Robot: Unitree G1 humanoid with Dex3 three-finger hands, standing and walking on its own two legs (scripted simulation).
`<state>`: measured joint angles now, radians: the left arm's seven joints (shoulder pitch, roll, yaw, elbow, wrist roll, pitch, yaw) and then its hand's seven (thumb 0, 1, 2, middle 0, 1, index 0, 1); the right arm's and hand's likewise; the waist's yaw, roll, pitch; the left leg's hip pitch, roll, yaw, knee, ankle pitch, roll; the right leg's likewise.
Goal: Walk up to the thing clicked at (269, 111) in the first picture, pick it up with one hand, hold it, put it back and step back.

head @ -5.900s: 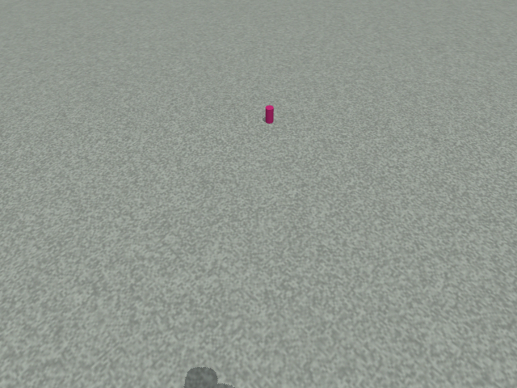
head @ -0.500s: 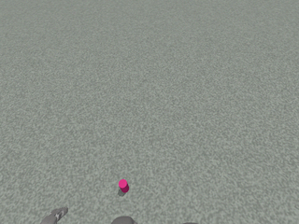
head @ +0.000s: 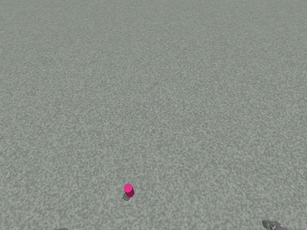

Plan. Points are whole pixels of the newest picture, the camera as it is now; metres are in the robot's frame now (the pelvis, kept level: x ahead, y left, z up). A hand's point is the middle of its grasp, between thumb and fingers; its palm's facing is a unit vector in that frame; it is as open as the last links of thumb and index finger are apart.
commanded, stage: walk up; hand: left
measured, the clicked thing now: (129, 190) +0.43 +0.20 -0.72
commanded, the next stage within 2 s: stand in 0.78 s
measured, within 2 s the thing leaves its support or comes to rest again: neither
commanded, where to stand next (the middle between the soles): +0.08 -0.02 m, yaw +2 degrees
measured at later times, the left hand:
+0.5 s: hand out of the picture +0.09 +0.26 -0.15, palm faces +0.01 -0.95 -0.31, open 7.4 cm
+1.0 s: hand out of the picture +0.09 +0.26 -0.14, palm faces +0.00 -0.95 -0.32, open 7.4 cm
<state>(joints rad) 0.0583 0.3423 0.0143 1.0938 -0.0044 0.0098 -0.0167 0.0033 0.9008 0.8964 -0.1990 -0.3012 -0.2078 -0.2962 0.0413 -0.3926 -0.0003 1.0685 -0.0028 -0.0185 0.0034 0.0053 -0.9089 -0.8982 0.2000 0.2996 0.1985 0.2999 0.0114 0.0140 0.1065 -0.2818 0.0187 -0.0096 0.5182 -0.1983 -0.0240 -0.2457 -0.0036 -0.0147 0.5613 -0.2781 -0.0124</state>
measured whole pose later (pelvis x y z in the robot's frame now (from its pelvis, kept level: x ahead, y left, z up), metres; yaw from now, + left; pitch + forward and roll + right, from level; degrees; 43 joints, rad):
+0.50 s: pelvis +0.00 +0.01 +0.01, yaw +1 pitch -1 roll -1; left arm 0.06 0.35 0.03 1.13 0.00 0.01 -0.03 0.00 0.90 0.90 -0.20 -0.30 -0.21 -0.30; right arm 0.09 -0.35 0.01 1.13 -0.01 -0.02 0.01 0.01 -0.91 -0.90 0.20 0.30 0.20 0.30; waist 0.00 0.00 0.08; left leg -0.23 0.02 -0.02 0.40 -0.14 -0.01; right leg -0.17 0.00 -0.02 0.39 -0.19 0.00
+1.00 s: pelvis +0.02 +0.01 +0.01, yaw +1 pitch -2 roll +0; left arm 0.10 0.33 0.01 1.14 0.01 -0.02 -0.02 0.00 0.90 0.90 -0.20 -0.30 -0.21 -0.30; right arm 0.06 -0.35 0.00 1.14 -0.02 -0.02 0.02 0.01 -0.91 -0.90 0.20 0.30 0.20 0.30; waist 0.00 0.01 0.05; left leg -0.17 0.01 -0.01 0.33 -0.13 -0.01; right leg -0.12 -0.01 -0.02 0.34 -0.20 0.01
